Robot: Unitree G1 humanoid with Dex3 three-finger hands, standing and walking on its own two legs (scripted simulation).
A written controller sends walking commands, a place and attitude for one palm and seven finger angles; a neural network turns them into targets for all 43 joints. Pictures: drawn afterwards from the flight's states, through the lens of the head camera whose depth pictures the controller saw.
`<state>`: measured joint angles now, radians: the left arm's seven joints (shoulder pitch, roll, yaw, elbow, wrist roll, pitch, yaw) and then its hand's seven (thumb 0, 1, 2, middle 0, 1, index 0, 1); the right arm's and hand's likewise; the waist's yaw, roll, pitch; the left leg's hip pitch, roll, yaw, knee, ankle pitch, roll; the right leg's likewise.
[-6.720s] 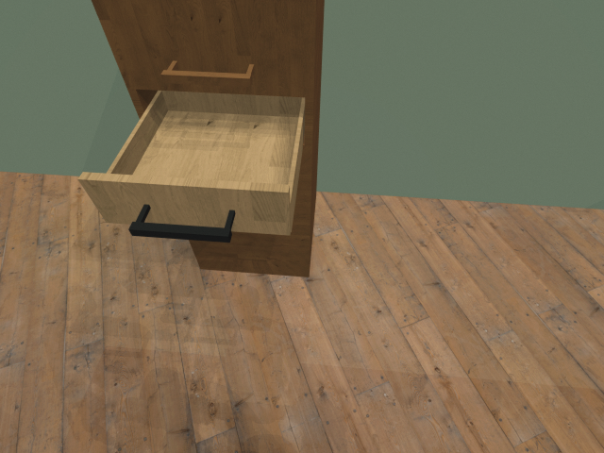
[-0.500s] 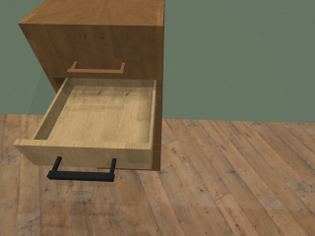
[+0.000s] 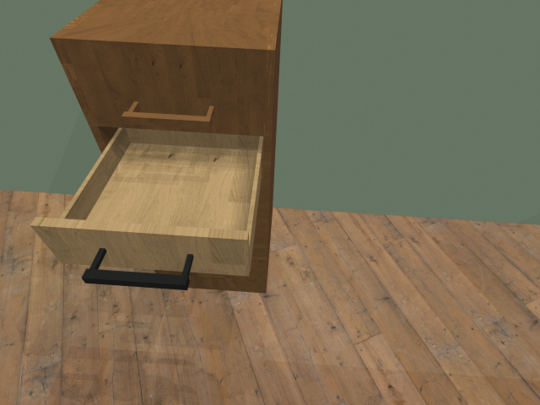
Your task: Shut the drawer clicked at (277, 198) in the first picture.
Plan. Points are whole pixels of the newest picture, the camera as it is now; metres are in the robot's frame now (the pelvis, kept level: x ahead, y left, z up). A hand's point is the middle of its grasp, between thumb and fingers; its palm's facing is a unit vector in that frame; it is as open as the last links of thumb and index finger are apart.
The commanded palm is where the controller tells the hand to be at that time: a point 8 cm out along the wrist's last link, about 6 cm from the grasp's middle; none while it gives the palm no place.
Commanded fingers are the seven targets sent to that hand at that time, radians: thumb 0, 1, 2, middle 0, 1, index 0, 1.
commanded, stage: come to a stop and stand still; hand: left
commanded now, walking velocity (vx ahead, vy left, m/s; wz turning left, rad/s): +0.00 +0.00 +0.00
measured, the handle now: (140, 268) +0.35 +0.26 -0.05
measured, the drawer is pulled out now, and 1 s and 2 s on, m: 0.30 0.30 0.30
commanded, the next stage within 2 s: look again from close up in 0.12 s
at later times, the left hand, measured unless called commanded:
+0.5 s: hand out of the picture +0.01 +0.19 -0.18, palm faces +0.03 -0.98 -0.22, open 7.4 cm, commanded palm none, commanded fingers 0.00 0.90 0.90 -0.20 -0.30 -0.20 -0.30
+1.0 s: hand (139, 354) +0.20 +0.21 -0.04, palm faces +0.25 -0.96 -0.15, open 7.0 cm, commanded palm +0.11 +0.25 -0.06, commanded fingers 0.00 0.90 0.90 -0.40 -0.52 -0.40 -0.52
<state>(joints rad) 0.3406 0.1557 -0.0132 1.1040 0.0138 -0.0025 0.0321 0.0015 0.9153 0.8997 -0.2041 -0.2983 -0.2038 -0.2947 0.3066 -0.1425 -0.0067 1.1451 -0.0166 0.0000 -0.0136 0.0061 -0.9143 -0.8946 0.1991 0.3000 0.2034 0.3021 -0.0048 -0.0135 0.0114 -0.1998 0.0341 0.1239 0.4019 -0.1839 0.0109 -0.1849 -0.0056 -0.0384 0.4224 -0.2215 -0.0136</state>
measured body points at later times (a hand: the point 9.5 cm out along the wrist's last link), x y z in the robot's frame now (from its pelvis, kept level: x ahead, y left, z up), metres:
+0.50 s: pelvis +0.01 +0.02 -0.01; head +0.01 +0.00 +0.44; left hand +0.01 +0.24 -0.16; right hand +0.01 -0.19 -0.18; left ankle +0.02 +0.11 -0.74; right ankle +0.00 -0.11 -0.74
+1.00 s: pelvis +0.02 +0.01 -0.01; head +0.03 +0.00 +0.44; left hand +0.18 +0.26 -0.03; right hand +0.13 -0.24 -0.13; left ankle +0.02 +0.11 -0.74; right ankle +0.01 -0.11 -0.74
